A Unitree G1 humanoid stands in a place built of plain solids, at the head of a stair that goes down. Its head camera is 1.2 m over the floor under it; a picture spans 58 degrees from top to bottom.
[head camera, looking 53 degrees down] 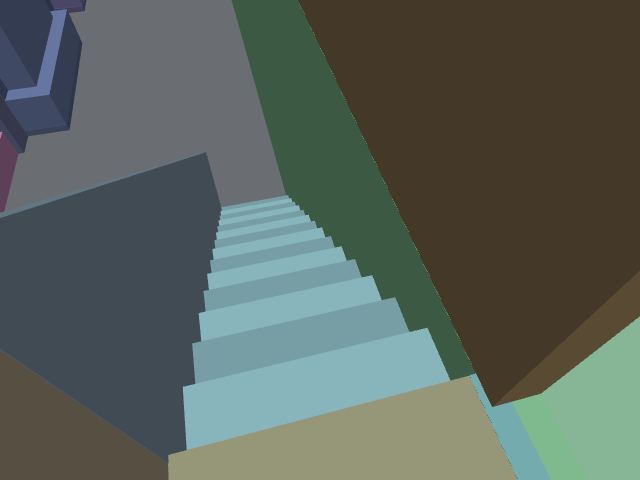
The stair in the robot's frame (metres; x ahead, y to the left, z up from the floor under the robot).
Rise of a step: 0.20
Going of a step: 0.25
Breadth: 0.85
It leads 14 degrees to the left of straight ahead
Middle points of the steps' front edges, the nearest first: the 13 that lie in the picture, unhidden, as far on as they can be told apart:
0.33 -0.03 0.00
0.57 0.03 -0.20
0.81 0.09 -0.41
1.05 0.15 -0.61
1.28 0.21 -0.81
1.52 0.27 -1.02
1.76 0.33 -1.22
2.00 0.39 -1.43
2.24 0.46 -1.63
2.48 0.52 -1.83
2.71 0.58 -2.04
2.95 0.64 -2.24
3.19 0.70 -2.45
